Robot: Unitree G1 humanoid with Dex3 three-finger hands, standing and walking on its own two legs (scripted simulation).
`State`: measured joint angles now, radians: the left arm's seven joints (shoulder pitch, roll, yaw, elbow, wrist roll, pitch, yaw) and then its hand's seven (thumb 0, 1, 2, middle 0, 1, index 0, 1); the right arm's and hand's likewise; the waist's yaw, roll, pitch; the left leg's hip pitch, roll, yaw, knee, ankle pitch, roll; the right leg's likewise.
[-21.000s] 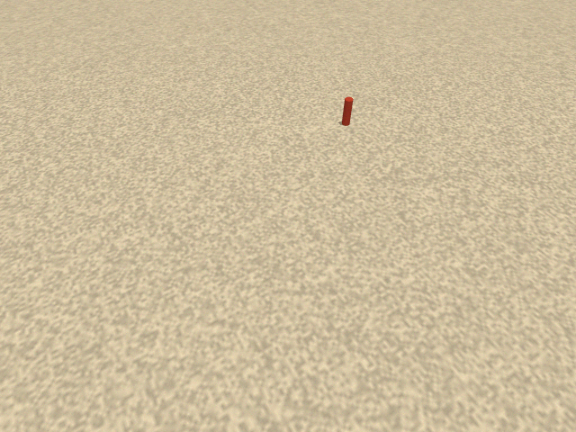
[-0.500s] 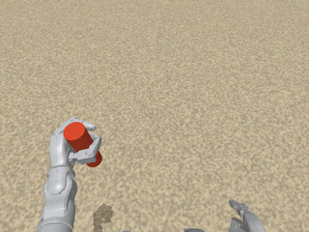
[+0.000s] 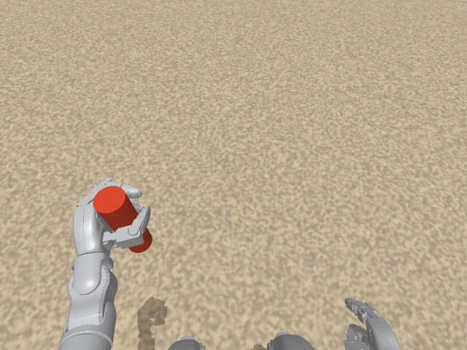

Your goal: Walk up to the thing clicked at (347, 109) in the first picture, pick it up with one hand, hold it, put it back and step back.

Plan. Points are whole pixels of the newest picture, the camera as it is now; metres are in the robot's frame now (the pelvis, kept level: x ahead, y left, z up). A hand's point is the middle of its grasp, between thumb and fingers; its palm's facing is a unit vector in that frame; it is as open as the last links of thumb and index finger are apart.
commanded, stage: crouch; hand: left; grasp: from the side
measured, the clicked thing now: (126, 223) +0.34 +0.19 +0.01
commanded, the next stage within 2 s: lower in 1.66 s
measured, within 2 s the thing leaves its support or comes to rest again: neither
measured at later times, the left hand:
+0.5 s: hand (149, 250) +0.37 +0.20 -0.20, palm faces +0.17 -0.98 -0.01, open 6.2 cm
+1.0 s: hand (158, 267) +0.39 +0.22 -0.40, palm faces +0.19 -0.98 -0.01, open 6.2 cm
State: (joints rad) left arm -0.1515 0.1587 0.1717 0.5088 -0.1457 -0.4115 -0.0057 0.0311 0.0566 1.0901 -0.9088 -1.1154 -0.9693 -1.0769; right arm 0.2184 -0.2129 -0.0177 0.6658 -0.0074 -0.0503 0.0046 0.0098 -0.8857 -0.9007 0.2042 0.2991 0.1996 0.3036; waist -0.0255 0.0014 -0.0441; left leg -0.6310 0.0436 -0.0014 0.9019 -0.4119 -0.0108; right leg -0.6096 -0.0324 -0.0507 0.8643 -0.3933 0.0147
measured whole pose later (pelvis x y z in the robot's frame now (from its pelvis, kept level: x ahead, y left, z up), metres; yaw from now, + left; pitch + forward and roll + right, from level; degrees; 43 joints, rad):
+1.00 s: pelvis -0.08 +0.00 -0.36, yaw -4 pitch +30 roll -5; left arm -0.73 0.46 0.52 1.18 -0.08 -0.79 -0.15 0.03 0.06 1.09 -0.92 -1.10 -0.98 -1.06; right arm 0.10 -0.27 0.06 0.73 -0.13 -0.01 0.10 0.01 -0.91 -0.91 0.20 0.30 0.20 0.30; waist -0.15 -0.04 -0.08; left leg -2.15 0.04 -0.11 2.29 -0.67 -0.02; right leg -2.11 -0.04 -0.06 2.23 -0.64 0.01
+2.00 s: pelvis -0.08 +0.01 -0.43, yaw -11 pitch +21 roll -13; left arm -0.74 0.71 0.58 1.34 -0.07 -0.90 -0.10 0.03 0.05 1.10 -0.93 -1.09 -0.99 -1.05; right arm -0.03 -0.35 0.32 0.63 -0.25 0.04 0.14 0.00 -0.91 -0.90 0.21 0.30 0.20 0.30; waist -0.26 -0.15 0.17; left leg -2.27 0.03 -0.26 2.58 -0.69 -0.01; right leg -2.16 0.00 -0.17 2.40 -0.62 0.04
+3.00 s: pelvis -0.09 +0.03 -0.44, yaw -16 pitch +13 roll -19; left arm -0.75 0.95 0.55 1.54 -0.05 -1.06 0.02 0.03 0.06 1.10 -0.92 -1.11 -0.98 -1.06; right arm -0.17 -0.38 0.55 0.54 -0.37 0.06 0.13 0.00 -0.90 -0.90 0.21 0.30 0.20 0.30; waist -0.29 -0.29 0.32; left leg -2.22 0.03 -0.39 2.66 -0.72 0.00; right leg -2.06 0.05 -0.26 2.37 -0.59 0.08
